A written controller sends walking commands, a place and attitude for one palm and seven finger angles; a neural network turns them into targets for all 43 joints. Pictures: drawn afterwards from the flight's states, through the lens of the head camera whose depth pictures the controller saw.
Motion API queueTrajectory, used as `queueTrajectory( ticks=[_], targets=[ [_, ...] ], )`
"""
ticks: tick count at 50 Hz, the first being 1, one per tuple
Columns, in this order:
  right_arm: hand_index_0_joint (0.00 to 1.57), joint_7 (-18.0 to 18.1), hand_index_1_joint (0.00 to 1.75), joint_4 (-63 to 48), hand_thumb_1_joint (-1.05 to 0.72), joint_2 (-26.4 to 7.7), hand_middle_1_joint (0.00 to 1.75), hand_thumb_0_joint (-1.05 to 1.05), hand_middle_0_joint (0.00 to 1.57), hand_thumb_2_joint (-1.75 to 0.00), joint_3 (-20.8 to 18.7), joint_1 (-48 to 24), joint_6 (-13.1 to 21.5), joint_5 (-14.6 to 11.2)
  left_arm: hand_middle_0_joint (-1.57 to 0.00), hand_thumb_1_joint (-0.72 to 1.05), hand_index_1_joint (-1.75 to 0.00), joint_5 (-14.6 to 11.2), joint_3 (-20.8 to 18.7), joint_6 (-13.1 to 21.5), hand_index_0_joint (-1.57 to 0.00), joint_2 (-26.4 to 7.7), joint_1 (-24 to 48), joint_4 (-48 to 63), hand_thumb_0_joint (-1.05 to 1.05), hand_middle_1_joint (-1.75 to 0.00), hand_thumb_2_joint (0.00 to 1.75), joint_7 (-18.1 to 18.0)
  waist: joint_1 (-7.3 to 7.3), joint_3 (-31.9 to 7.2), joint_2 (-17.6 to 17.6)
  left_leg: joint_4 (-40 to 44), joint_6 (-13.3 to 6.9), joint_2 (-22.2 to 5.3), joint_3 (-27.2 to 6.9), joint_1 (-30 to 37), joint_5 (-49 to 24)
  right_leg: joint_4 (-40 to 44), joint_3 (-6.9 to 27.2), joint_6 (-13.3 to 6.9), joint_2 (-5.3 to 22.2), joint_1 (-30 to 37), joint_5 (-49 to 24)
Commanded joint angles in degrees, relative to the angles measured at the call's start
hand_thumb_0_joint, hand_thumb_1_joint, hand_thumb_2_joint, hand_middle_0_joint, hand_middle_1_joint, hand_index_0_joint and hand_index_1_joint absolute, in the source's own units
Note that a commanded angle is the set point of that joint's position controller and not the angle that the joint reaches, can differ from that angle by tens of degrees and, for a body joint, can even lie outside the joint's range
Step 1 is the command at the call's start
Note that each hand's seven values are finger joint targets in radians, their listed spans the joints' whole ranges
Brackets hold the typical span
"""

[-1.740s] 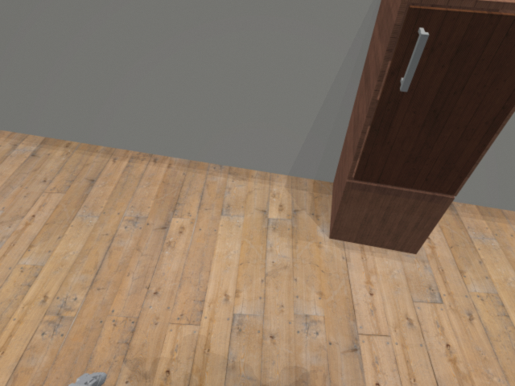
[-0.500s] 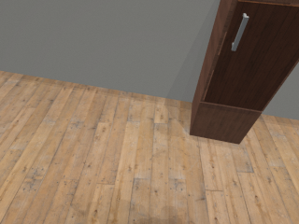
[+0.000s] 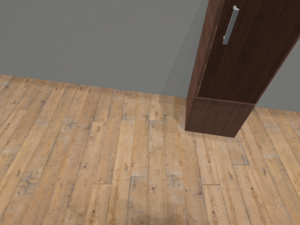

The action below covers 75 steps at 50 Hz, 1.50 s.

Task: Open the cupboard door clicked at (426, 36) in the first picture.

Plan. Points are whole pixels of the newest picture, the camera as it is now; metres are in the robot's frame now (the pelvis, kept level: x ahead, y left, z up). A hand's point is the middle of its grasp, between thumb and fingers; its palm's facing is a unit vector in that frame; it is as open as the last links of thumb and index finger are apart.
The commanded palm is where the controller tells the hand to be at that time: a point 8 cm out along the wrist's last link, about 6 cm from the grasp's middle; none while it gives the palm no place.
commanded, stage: walk to a spot facing it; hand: left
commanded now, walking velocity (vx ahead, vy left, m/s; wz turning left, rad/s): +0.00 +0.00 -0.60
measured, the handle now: (229, 25) +0.92 -0.29 +0.13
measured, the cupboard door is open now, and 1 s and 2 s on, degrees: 0 0 0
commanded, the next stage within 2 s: none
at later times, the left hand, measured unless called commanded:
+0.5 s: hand out of the picture +0.04 +0.15 -0.16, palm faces -0.18 -0.95 -0.26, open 7.4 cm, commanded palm none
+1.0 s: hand out of the picture +0.14 +0.21 -0.17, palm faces -0.45 -0.86 -0.22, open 7.4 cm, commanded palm none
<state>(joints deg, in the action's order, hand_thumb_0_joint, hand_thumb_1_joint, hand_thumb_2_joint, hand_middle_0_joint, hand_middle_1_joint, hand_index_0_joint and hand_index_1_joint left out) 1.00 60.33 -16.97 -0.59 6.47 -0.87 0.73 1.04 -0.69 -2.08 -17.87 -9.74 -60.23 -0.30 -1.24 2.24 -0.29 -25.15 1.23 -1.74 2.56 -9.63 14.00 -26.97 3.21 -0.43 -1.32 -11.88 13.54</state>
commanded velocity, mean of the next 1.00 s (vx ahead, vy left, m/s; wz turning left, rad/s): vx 0.00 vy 0.00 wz -0.60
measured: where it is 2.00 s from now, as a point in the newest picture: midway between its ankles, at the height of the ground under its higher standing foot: outside the picture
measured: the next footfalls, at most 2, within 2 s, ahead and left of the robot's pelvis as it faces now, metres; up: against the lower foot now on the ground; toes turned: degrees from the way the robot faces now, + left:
left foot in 0.80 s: +0.04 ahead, +0.11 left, +0.00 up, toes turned -27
right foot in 1.28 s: -0.12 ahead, -0.09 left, +0.00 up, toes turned -49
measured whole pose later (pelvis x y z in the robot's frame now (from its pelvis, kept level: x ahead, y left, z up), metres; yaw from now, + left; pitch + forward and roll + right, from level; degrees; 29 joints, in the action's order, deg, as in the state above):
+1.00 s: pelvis -0.03 +0.04 +0.00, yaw -33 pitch +0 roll -2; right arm 1.7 51.8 -10.0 -1.3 12.2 -1.2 1.2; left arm 2.1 -6.5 -4.3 -17.4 -13.4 -52.3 1.9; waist -2.1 1.4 -3.6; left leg -26.4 -1.7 -2.4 5.5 -10.7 15.9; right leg -68.3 3.6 4.5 -1.7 -31.9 19.4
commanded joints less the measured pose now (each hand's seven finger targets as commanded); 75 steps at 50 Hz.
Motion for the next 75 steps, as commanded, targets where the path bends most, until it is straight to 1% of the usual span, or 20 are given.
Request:
queueTrajectory(
  ticks=[1,6,9,10,11,12,17,37,39,40,41,43,46,54,62,63,64,65,70,75],
  targets=[
    [0.2,1.0,0.3,-4.8,-0.9,-9.1,0.3,0.0,0.2,-0.9,-2.9,2.6,0.2,0.1,-0.2,0.9,-0.3,0.0,-2.2,-0.1,-0.2,-7.2,-0.3,6.3,0.0,-0.3,0.9,0.1,1.67,-2.7,2.4,1.1,-3.0,-9.4,-4.3,2.2,-8.2,-4.1,4.2,-0.6,4.1,-6.7,-13.5],
    [0.2,0.8,0.3,-8.1,-0.9,-9.5,0.3,0.0,0.2,-0.9,-4.3,0.0,0.7,0.2,-0.2,0.9,-0.3,0.0,-3.2,-1.0,-0.2,-3.9,-2.7,9.0,0.0,-0.3,0.9,0.9,0.25,-1.8,12.7,5.7,-10.5,-19.7,-8.3,-3.0,-13.7,-24.5,-2.0,1.3,2.0,-9.2,14.7],
    [0.2,0.7,0.3,-9.9,-0.9,-8.9,0.3,0.0,0.2,-0.9,-4.7,-3.9,0.3,0.5,-0.2,0.9,-0.3,0.2,-4.1,-0.5,-0.2,-3.2,-9.8,8.2,0.0,-0.3,0.9,1.3,-3.91,-2.4,7.9,-6.1,-5.9,-16.2,-0.9,-9.1,-9.8,-12.3,-2.9,0.8,3.7,0.2,6.1],
    [0.2,0.5,0.3,-10.3,-0.9,-6.5,0.3,0.0,0.2,-0.9,-4.5,-2.9,-0.4,0.1,-0.2,0.9,-0.3,0.6,-4.7,0.4,-0.2,-6.1,-12.6,7.7,0.0,-0.3,0.9,1.0,-4.72,-2.8,-4.0,-20.6,-1.0,-9.3,4.2,-13.2,0.1,1.2,4.7,-0.5,7.7,3.1,-3.4],
    [0.2,0.2,0.3,-12.3,-0.9,-1.2,0.3,0.0,0.2,-0.9,-3.5,-1.1,-0.6,0.0,-0.2,0.9,-0.3,1.1,-5.6,1.3,-0.2,-12.5,-12.3,8.4,0.0,-0.3,0.9,0.0,-3.25,-0.8,-22.5,-37.0,2.6,0.4,4.1,-26.6,20.5,10.8,30.2,-4.7,21.5,2.8,-15.9],
    [0.2,0.5,0.3,-12.6,-0.9,-3.4,0.3,0.0,0.2,-0.9,-3.9,-2.3,-1.0,0.0,-0.2,0.9,-0.3,0.2,-5.5,0.9,-0.2,-11.6,-12.8,8.9,0.0,-0.3,0.9,-0.7,-3.75,-1.2,-16.0,-40.8,1.5,-0.6,-4.3,-23.9,19.1,13.0,30.1,-7.3,22.1,-0.8,-14.5],
    [0.2,0.0,0.3,-9.8,-0.9,-2.8,0.3,0.0,0.2,-0.9,-4.3,0.3,-0.7,0.2,-0.2,0.9,-0.3,-0.2,-4.7,1.7,-0.2,-5.6,-5.4,11.2,0.0,-0.3,0.9,-0.5,0.23,-3.1,-5.0,-40.7,2.3,-2.2,-4.7,-22.0,5.5,9.6,20.0,-7.7,12.8,-0.2,-9.9],
    [0.2,1.4,0.3,-11.6,-0.9,-1.9,0.3,0.0,0.2,-0.9,-3.9,5.1,0.6,-1.0,-0.2,0.9,-0.3,0.4,-6.1,0.1,-0.2,-7.5,-3.1,12.1,0.0,-0.3,0.9,-0.4,1.35,-7.7,-8.7,-4.1,0.2,3.0,-4.4,-2.7,5.2,6.8,27.4,-6.5,7.2,-3.6,-12.6],
    [0.2,2.0,0.3,-10.8,-0.9,-5.7,0.3,0.0,0.2,-0.9,-4.4,10.3,1.7,-0.8,-0.2,0.9,-0.3,-0.2,-5.4,-0.2,-0.2,-4.0,-1.6,13.6,0.0,-0.3,0.9,0.0,4.04,-8.9,1.9,8.8,-2.8,-6.5,-12.5,12.2,4.4,-3.1,18.6,-1.3,-1.0,-17.9,1.4],
    [0.2,1.9,0.3,-12.2,-0.9,-10.3,0.3,0.0,0.2,-0.9,-5.4,7.3,1.4,0.0,-0.2,0.9,-0.3,-0.4,-5.2,-0.3,-0.2,-1.4,-2.5,14.3,0.0,-0.3,0.9,0.8,2.79,-5.6,17.5,14.0,-6.5,-20.5,-26.8,12.0,6.2,-18.0,7.6,1.8,-7.4,-27.7,16.4],
    [0.2,1.7,0.3,-13.8,-0.9,-10.6,0.3,0.0,0.2,-0.9,-5.1,4.1,0.9,0.0,-0.2,0.9,-0.3,0.5,-6.1,-0.3,-0.2,-3.8,-1.2,14.3,0.0,-0.3,0.9,0.8,2.38,-2.1,12.8,14.4,-10.1,-26.1,-27.7,0.8,4.8,-30.1,4.2,3.5,-3.1,-25.6,17.0],
    [0.2,1.7,0.3,-15.4,-0.9,-5.0,0.3,0.0,0.2,-0.9,-3.4,-3.2,1.2,0.3,-0.2,0.9,-0.3,1.3,-7.2,-1.0,-0.2,-4.8,-5.1,11.7,0.0,-0.3,0.9,1.5,-2.29,-0.3,9.5,12.9,-8.6,-18.1,-17.4,-8.2,1.0,-42.1,3.4,4.5,-1.8,-20.7,9.9],
    [0.2,1.6,0.3,-14.7,-0.9,-3.9,0.3,0.0,0.2,-0.9,-3.2,-0.6,1.7,0.5,-0.2,0.9,-0.3,1.0,-6.3,-1.4,-0.2,-2.4,-5.6,11.3,0.0,-0.3,0.9,2.4,-1.71,0.6,8.3,9.8,-7.6,-12.2,-6.6,-4.5,-6.1,-46.5,0.2,5.1,-0.4,-22.7,5.5],
    [0.2,1.3,0.3,-10.4,-0.9,-5.5,0.3,0.0,0.2,-0.9,-4.6,11.4,1.8,0.6,-0.2,0.9,-0.3,0.2,-4.9,-1.4,-0.2,0.1,3.6,13.8,0.0,-0.3,0.9,2.6,3.9,-0.4,9.9,6.0,-10.4,-17.1,-4.0,7.2,-21.7,-28.9,-4.3,5.6,3.9,-22.1,10.4],
    [0.2,0.4,0.3,-9.0,-0.9,-7.0,0.3,0.0,0.2,-0.9,-5.6,10.6,1.2,0.5,-0.2,0.9,-0.3,0.1,-4.9,0.5,-0.2,-0.7,-0.4,12.3,0.0,-0.3,0.9,2.2,1.46,-5.8,9.9,-8.1,-3.9,-17.1,6.1,1.4,-23.0,-1.5,-9.1,1.5,2.1,-0.5,0.1],
    [0.2,-0.2,0.3,-9.4,-0.9,-5.3,0.3,0.0,0.2,-0.9,-5.3,11.8,1.0,0.0,-0.2,0.9,-0.3,0.5,-5.4,1.3,-0.2,-4.7,-4.7,11.2,0.0,-0.3,0.9,1.6,-0.55,-9.6,1.3,-18.7,-0.3,-15.5,8.6,-7.2,-15.7,4.7,-1.9,-1.0,8.0,12.0,-9.4],
    [0.2,-0.4,0.3,-12.1,-0.9,0.1,0.3,0.0,0.2,-0.9,-3.6,9.6,0.8,0.0,-0.2,0.9,-0.3,0.8,-6.8,1.9,-0.2,-11.5,-8.9,10.2,0.0,-0.3,0.9,0.4,-2.63,-9.6,-17.5,-32.7,3.2,-6.6,10.0,-24.5,19.0,6.2,19.0,-6.2,23.0,19.4,-30.5],
    [0.2,0.4,0.3,-13.6,-0.9,-1.3,0.3,0.0,0.2,-0.9,-3.6,5.5,0.0,0.1,-0.2,0.9,-0.3,-0.3,-7.1,1.3,-0.2,-12.0,-10.8,9.6,0.0,-0.3,0.9,-0.4,-4.08,-9.9,-14.6,-39.9,2.7,-5.5,1.5,-26.0,23.0,4.9,19.9,-10.9,25.6,15.4,-39.8],
    [0.2,0.0,0.3,-10.9,-0.9,-1.8,0.3,0.0,0.2,-0.9,-4.0,5.9,-0.8,0.7,-0.2,0.9,-0.3,-0.3,-5.3,1.4,-0.2,-5.2,-1.2,12.0,0.0,-0.3,0.9,-0.5,0.81,-4.6,-7.0,-40.0,4.1,-6.4,-0.7,-23.3,9.0,6.6,9.9,-8.6,14.4,5.8,-22.5],
    [0.2,-1.1,0.3,-11.6,-0.9,-2.0,0.3,0.0,0.2,-0.9,-4.2,4.1,-0.2,1.2,-0.2,0.9,-0.3,0.2,-5.5,2.4,-0.2,-6.5,-2.9,11.2,0.0,-0.3,0.9,0.3,-0.09,-1.6,-7.1,-33.8,4.3,-5.3,0.5,-23.3,6.4,13.0,15.0,-9.5,13.2,1.5,8.1]
  ],
)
